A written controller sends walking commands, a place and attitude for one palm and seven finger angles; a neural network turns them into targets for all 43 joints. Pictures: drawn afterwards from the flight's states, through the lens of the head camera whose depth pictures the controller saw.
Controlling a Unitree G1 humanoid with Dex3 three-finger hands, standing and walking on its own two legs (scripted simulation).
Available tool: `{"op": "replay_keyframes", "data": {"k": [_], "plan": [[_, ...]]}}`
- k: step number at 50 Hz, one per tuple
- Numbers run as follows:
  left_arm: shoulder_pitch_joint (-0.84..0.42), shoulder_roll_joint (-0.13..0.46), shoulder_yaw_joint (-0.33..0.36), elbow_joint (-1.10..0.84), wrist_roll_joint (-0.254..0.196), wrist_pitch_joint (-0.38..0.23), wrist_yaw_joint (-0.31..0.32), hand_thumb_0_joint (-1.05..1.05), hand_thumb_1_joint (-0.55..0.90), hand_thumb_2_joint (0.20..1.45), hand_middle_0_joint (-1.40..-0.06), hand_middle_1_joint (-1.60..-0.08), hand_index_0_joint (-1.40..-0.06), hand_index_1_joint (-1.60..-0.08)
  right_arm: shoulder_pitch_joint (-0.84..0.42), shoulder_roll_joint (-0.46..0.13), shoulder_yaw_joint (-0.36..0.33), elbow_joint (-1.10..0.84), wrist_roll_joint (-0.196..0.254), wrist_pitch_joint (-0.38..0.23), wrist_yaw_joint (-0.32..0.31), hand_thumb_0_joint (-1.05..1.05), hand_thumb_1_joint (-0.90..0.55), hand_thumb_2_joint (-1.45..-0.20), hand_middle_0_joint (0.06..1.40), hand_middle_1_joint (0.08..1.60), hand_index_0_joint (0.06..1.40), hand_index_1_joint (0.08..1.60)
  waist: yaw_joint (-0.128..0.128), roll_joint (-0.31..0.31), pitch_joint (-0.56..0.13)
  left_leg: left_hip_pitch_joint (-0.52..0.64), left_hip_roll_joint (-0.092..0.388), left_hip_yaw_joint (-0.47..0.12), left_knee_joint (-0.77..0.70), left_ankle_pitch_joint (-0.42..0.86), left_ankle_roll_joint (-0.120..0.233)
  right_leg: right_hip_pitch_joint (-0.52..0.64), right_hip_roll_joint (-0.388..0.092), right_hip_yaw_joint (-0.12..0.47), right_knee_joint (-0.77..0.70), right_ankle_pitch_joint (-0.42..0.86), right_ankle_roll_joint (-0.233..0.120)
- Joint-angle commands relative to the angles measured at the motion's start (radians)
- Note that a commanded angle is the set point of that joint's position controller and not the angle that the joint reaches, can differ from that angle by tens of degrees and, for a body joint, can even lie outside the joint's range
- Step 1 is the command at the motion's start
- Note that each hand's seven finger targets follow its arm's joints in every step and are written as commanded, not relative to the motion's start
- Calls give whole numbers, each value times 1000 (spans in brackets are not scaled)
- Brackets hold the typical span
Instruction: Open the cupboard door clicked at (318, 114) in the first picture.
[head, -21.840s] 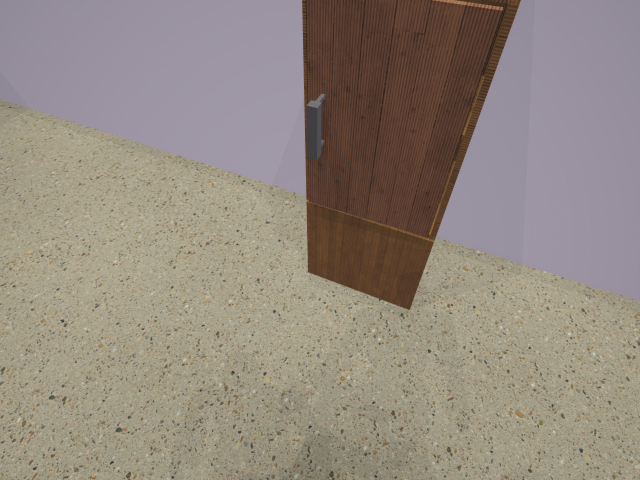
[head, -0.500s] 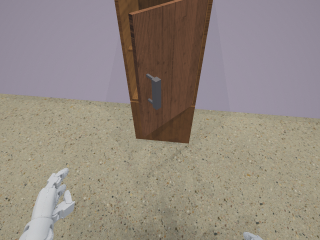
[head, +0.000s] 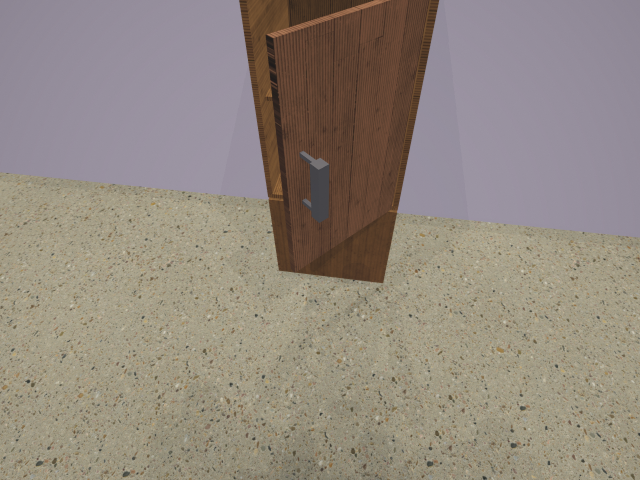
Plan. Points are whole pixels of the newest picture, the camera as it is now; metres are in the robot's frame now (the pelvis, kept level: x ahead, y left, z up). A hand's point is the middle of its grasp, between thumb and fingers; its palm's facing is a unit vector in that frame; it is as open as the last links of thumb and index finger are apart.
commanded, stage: let the arm hang, fingers relaxed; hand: left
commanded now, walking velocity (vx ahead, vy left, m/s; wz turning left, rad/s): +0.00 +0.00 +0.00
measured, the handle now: (312, 186) +0.67 +0.05 -0.06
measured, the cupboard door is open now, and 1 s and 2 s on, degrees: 49 49 49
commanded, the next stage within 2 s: look to check the result in 0.46 s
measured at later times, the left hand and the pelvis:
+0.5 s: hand out of the picture -0.01 +0.19 -0.18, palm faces +0.00 -0.98 -0.18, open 7.4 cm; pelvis -0.01 +0.02 +0.00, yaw -1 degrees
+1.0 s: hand out of the picture +0.04 +0.23 -0.17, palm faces -0.01 -0.97 -0.25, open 7.4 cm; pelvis +0.00 +0.03 +0.00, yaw -1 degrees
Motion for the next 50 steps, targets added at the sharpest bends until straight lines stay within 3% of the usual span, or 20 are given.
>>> {"op": "replay_keyframes", "data": {"k": [1, 14, 26, 50], "plan": [[13, 96, 12, -3, -4, -21, 8, 0, 900, 900, -200, -300, -200, -300, 44, -99, -16, 0, -2, -19, 1, 0, -900, -900, 200, 300, 200, 300, 1, -35, 24, -21, 94, -86, -113, 72, 18, -18, -109, 115, -120, 47, -11], [45, 79, 11, 56, -1, -21, 12, 0, 900, 900, -200, -300, -200, -300, 73, -79, -11, 46, -1, -23, -3, 0, -900, -900, 200, 300, 200, 300, 1, -14, 59, -40, 90, -86, -147, 16, 19, -35, -112, 113, -121, 9, -8], [62, 67, 14, 68, 0, -24, 13, 0, 900, 900, -200, -300, -200, -300, 87, -86, -20, 46, 0, -34, -9, 0, -900, -900, 200, 300, 200, 300, 3, -11, 33, -29, 101, -99, -149, 51, 27, -23, -111, 104, -93, 52, -10], [-33, 170, 30, 42, 4, -35, 6, 0, 900, 900, -200, -300, -200, -300, -22, -194, -37, 20, 2, -46, -3, 0, -900, -900, 200, 300, 200, 300, 4, -30, -8, 27, 113, -109, -152, 170, 29, 10, -129, 106, -98, 130, -8]]}}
